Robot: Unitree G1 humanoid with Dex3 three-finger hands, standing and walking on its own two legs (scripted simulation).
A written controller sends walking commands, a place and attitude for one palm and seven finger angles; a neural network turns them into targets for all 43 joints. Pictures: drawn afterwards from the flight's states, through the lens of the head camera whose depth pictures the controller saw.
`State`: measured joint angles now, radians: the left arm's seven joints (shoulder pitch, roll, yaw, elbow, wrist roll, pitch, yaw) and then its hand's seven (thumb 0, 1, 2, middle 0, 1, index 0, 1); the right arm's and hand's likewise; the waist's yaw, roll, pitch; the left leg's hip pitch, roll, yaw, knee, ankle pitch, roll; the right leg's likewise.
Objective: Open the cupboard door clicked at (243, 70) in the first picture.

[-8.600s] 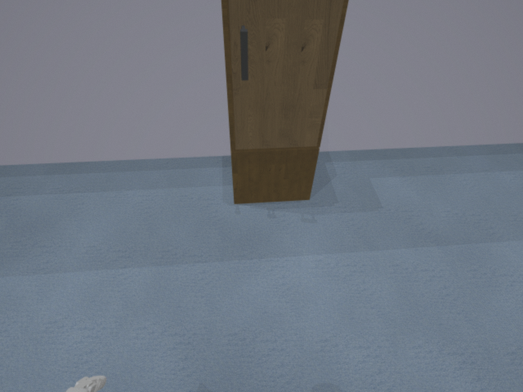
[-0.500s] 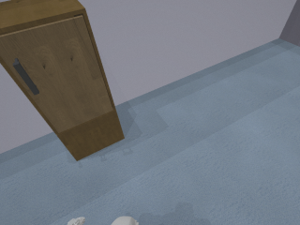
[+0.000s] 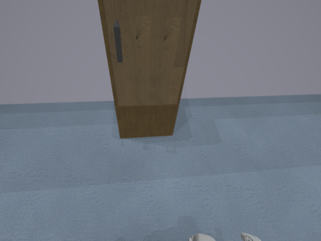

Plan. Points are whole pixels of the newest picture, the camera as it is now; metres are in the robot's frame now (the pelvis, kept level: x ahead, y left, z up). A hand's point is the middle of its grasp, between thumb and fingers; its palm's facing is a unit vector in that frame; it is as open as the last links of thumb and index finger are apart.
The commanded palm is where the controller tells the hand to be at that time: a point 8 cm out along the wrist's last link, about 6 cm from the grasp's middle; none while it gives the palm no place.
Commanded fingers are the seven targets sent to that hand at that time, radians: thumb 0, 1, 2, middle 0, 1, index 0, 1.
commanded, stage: turn to face it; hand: left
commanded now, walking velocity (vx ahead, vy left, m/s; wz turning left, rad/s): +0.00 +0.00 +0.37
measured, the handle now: (118, 42) +0.83 +0.26 +0.03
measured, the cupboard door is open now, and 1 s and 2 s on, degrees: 0 0 0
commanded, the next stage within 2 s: take the last steps up to it in 0.34 s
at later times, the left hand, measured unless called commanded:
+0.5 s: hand out of the picture +0.02 +0.13 -0.14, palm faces +0.21 -0.94 -0.27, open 7.4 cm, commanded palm none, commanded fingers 0.00 0.90 0.90 -0.20 -0.30 -0.20 -0.30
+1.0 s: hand out of the picture -0.08 +0.13 -0.18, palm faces +0.30 -0.95 -0.13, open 7.4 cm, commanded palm none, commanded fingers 0.00 0.90 0.90 -0.20 -0.30 -0.20 -0.30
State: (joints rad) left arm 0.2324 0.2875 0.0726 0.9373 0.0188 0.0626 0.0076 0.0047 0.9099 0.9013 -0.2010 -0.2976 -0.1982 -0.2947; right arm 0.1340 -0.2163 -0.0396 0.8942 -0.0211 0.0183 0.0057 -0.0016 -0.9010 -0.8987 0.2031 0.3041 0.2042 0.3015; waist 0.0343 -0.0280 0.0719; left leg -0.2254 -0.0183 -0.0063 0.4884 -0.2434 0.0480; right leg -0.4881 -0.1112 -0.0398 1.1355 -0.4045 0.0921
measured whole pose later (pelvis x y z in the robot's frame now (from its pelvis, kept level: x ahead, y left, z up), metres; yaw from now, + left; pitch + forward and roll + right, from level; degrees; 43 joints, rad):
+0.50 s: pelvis -0.02 -0.07 +0.00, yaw +11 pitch -2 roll +2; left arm 0.23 0.15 0.02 0.93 0.02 0.01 0.02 0.00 0.90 0.90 -0.21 -0.30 -0.20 -0.30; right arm 0.29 -0.24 -0.09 1.01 -0.03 0.08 0.01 0.00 -0.90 -0.90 0.20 0.30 0.20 0.30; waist -0.02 0.05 0.03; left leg -0.46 -0.01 -0.06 1.14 -0.34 -0.04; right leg -0.22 -0.05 -0.12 0.49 -0.24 -0.05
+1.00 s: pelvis +0.01 -0.02 +0.01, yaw +13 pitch -2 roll -1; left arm 0.40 0.18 0.06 1.14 0.03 0.02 -0.03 0.01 0.91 0.90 -0.20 -0.30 -0.20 -0.29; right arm 0.37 -0.13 -0.03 1.08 -0.03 -0.05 -0.03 0.00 -0.93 -0.90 0.20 0.30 0.20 0.30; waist 0.02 -0.03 -0.02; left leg -0.02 0.03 0.09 0.34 -0.29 0.02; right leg -0.50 -0.07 -0.06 1.02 -0.27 0.01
